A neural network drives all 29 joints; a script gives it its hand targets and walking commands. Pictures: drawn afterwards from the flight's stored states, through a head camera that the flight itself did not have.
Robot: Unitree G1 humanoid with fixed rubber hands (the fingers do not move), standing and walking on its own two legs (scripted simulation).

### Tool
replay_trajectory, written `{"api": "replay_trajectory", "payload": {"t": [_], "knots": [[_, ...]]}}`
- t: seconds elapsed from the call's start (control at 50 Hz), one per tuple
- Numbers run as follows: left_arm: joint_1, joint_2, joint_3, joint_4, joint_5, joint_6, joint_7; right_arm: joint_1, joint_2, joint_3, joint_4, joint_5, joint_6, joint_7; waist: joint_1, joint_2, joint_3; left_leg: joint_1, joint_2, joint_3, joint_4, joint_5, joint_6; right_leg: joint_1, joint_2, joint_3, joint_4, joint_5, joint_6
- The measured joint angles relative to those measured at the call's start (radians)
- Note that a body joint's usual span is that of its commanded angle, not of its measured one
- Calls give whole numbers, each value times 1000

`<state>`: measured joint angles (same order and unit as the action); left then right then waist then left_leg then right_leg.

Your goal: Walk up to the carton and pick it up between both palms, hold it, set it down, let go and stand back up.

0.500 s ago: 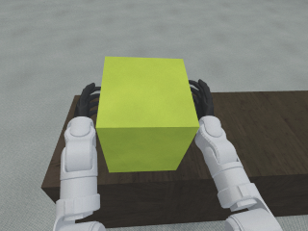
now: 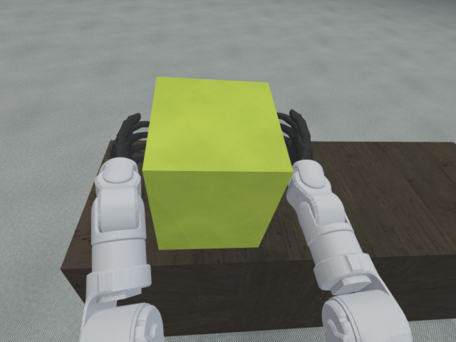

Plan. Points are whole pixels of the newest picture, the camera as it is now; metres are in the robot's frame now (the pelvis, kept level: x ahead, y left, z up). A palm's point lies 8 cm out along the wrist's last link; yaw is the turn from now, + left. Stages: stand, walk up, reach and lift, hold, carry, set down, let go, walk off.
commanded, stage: hold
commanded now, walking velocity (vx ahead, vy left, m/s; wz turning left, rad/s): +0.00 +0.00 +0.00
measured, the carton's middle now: (211, 168) +0.40 +0.01 +0.12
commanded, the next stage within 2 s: none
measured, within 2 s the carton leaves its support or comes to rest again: neither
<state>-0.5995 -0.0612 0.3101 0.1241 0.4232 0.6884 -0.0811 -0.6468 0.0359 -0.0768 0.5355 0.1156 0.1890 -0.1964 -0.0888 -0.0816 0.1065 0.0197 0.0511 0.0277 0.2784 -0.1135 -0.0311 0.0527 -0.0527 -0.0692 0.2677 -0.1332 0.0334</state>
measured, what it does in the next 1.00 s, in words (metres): stands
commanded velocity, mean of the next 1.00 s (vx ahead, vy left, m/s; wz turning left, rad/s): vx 0.00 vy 0.00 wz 0.00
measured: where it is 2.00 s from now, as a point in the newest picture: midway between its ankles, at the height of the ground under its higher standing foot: outside the picture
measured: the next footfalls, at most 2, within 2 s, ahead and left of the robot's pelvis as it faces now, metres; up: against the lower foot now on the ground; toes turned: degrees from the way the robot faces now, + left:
none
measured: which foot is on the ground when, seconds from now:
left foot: down 0.00-1.00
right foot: down 0.00-1.00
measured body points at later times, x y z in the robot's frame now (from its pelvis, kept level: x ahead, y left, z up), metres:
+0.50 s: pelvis +0.03 +0.00 +0.00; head +0.00 +0.03 +0.45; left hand +0.39 +0.15 +0.16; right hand +0.39 -0.15 +0.17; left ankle +0.04 +0.14 -0.75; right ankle +0.02 -0.14 -0.75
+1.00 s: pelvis +0.01 -0.01 +0.00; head -0.01 +0.02 +0.45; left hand +0.38 +0.15 +0.17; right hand +0.38 -0.14 +0.18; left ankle +0.04 +0.14 -0.75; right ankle +0.02 -0.14 -0.75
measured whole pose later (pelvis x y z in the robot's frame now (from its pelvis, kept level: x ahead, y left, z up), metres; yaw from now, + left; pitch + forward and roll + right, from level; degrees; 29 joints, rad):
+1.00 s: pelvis +0.01 -0.01 +0.00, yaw +1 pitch -10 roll +0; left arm -0.54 -0.05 0.31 0.02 0.38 0.69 -0.09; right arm -0.62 0.03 -0.01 0.43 0.14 0.21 -0.24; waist -0.10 -0.07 0.12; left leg 0.03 0.06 0.01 0.27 -0.12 -0.04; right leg 0.07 -0.04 -0.09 0.26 -0.15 0.03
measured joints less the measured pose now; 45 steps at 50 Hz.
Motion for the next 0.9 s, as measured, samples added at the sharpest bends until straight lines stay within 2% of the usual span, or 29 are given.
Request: {"api": "replay_trajectory", "payload": {"t": [0.12,0.24,0.34,0.46,0.62,0.74,0.9], "knots": [[-14,13,-18,16,-29,-16,31,-32,-7,-19,19,-10,-17,16,8,10,10,-30,-6,0,1,7,5,-28,-5,0,-1,8,4],[5,12,-13,9,-44,-31,40,-37,-11,-2,29,-3,-27,15,18,14,3,-35,-3,1,-1,0,3,-28,-2,1,-14,7,3],[54,19,-29,-30,-64,-42,42,1,-15,38,-15,29,-33,-4,3,8,-5,-19,1,-9,11,-20,-2,2,2,-10,-23,-6,3],[114,18,-60,-107,-69,-14,42,61,-24,83,-77,71,-26,-20,-26,1,-1,13,8,-15,32,-49,-10,45,9,-16,-24,-26,0],[155,-8,-72,-184,-43,15,34,104,-57,133,-152,113,-2,-39,-29,24,27,55,14,-8,26,-56,-14,82,15,-10,-27,-30,-3],[119,-12,-29,-156,-27,27,5,73,-44,124,-132,79,27,-44,-9,36,47,61,14,-9,2,-34,-12,73,14,-10,-18,-28,-6],[79,18,-17,-130,-52,0,-8,48,-17,94,-150,45,23,-54,-7,32,32,12,11,-22,2,-14,-14,28,12,-23,-13,-16,-8]]}}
